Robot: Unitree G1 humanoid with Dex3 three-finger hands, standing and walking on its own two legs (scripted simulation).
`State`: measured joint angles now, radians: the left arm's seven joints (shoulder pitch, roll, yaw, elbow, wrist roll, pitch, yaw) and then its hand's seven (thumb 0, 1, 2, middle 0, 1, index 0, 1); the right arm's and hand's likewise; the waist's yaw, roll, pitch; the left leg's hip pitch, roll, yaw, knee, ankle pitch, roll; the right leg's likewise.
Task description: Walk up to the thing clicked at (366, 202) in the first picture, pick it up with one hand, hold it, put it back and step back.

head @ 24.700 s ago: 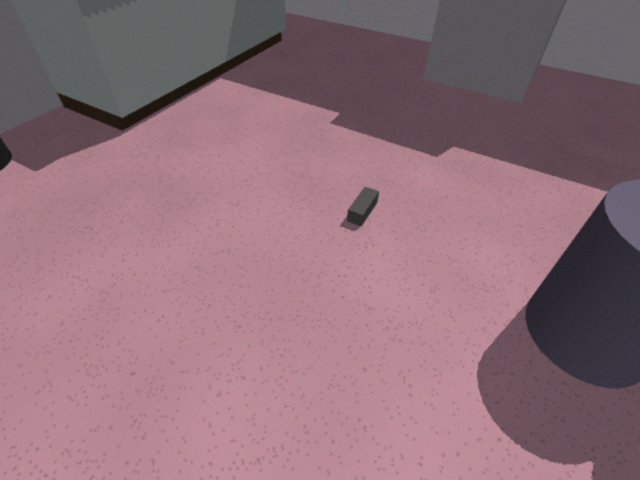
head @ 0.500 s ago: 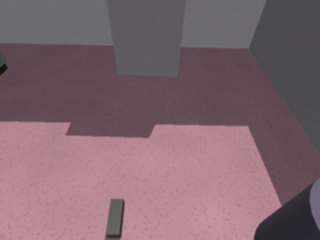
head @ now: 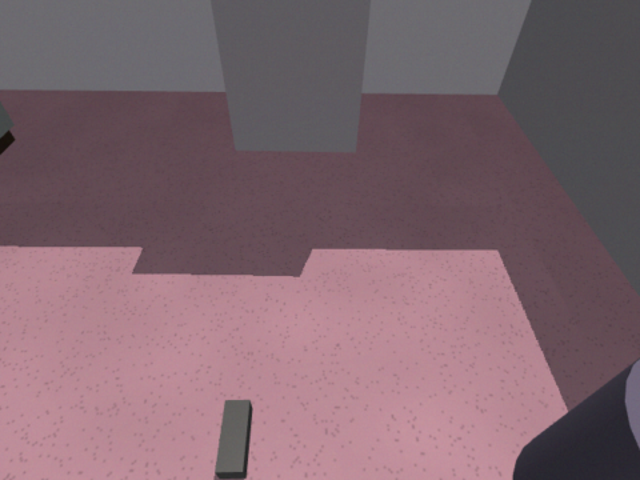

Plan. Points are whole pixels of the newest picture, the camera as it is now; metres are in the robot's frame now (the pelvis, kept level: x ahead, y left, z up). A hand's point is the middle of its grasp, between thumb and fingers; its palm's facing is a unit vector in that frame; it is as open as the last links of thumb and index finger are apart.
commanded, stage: walk up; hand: left
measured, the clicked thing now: (235, 437) +0.41 +0.23 -0.74
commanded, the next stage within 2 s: stand in 0.12 s
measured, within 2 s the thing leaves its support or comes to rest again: neither
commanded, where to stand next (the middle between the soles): +0.04 +0.00 m, yaw +0 degrees
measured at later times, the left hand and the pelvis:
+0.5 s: hand out of the picture +0.07 +0.25 -0.15, palm faces +0.00 -0.94 -0.35, open 7.4 cm; pelvis -0.01 +0.00 +0.00, yaw +0 degrees
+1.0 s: hand out of the picture +0.05 +0.25 -0.15, palm faces -0.02 -0.94 -0.35, open 7.4 cm; pelvis -0.02 -0.01 +0.00, yaw +0 degrees
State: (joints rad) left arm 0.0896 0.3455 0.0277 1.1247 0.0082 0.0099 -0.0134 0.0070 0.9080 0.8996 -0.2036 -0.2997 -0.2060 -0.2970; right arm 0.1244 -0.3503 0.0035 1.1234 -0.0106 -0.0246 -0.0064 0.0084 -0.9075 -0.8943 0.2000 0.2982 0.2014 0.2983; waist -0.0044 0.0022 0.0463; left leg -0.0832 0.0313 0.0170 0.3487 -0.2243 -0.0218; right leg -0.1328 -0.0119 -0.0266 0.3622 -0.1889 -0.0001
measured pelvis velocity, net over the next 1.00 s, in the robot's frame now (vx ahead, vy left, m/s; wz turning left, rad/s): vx -0.02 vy -0.01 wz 0.01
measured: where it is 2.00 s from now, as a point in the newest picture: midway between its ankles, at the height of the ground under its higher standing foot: outside the picture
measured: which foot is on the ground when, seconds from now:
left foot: down 0.00-1.00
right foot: down 0.00-1.00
